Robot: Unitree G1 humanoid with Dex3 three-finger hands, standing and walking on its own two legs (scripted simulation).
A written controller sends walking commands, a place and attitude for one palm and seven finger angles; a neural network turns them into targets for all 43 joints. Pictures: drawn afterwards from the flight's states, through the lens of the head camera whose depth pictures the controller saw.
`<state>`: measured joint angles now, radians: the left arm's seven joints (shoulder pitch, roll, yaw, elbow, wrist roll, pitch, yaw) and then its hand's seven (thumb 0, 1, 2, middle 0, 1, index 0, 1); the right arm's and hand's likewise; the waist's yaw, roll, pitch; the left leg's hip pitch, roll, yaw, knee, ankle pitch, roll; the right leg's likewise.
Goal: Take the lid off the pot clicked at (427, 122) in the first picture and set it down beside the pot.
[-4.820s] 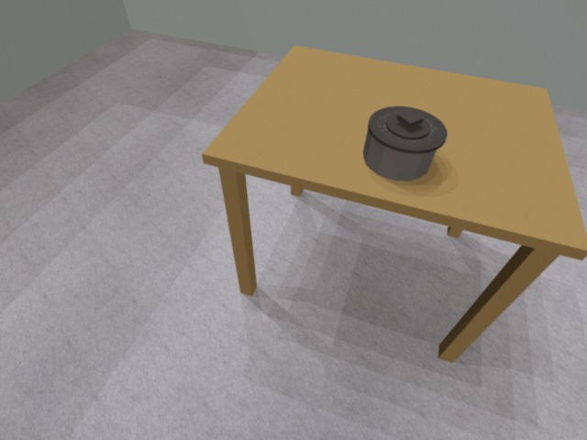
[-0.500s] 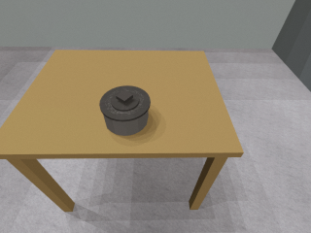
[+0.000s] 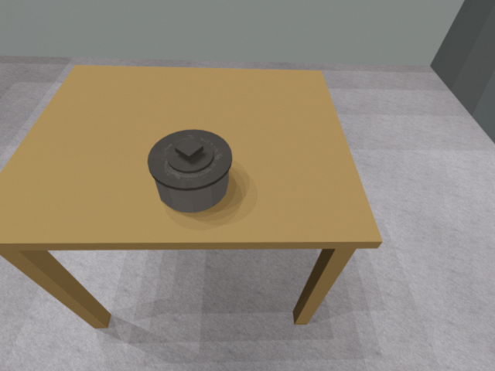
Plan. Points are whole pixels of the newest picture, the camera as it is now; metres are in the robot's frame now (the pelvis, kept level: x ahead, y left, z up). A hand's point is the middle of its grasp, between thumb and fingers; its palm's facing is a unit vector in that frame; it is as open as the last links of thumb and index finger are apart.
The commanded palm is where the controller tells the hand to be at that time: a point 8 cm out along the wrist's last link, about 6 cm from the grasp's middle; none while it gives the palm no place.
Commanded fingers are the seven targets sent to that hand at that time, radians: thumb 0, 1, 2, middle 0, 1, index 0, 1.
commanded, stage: look again from close up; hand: left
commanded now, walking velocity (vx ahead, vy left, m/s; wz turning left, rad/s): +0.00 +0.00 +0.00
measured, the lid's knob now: (189, 148) +0.52 +0.16 +0.04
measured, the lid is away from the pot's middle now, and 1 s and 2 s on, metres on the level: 0.00 0.00 0.00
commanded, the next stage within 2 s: lift the closed hand beside the body in 0.36 s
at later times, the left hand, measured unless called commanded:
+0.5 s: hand out of the picture +0.00 +0.17 -0.18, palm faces +0.07 -0.98 -0.17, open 7.3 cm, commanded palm +0.09 +0.22 -0.07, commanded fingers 0.00 0.90 0.90 -0.33 -0.44 -0.33 -0.44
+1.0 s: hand out of the picture +0.09 +0.21 -0.05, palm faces +0.25 -0.94 -0.23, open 3.3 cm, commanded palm +0.05 +0.26 -0.02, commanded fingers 0.00 0.90 0.90 -1.30 -1.50 -1.30 -1.50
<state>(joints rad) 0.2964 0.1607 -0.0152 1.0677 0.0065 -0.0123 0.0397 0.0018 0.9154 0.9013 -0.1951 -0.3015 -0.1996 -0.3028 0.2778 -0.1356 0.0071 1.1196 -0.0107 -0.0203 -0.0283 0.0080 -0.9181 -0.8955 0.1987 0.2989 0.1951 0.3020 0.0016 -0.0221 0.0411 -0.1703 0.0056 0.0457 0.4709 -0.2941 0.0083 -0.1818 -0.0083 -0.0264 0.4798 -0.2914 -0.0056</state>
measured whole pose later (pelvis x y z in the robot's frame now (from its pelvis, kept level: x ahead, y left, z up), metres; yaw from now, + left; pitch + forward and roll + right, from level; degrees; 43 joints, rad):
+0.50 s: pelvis +0.00 +0.01 +0.00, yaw +0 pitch -1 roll -1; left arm 0.34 0.14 -0.01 0.97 -0.02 0.02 0.05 0.00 0.92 0.90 -0.20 -0.30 -0.20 -0.30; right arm 0.29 -0.14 0.00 1.10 0.00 -0.03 -0.03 0.01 -0.93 -0.90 0.20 0.30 0.20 0.30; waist 0.01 -0.02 0.05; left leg -0.18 0.01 0.04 0.49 -0.30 0.01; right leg -0.17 0.00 -0.03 0.45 -0.27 0.00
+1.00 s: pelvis -0.03 +0.00 -0.01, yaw +3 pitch -1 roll -1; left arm 0.56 0.21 0.02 0.04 -0.02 0.01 0.08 0.01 0.91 0.90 -1.00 -1.19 -1.01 -1.19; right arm 0.12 -0.22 0.03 0.51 0.01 -0.13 -0.07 0.01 -0.90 -0.90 0.20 0.30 0.20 0.30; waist 0.06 -0.01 -0.01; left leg -0.25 0.00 -0.01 0.57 -0.29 0.01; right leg -0.22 -0.02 -0.08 0.53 -0.29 0.00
